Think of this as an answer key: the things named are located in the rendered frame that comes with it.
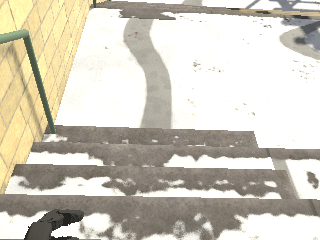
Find stairs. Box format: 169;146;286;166
0;125;320;240
96;0;208;11

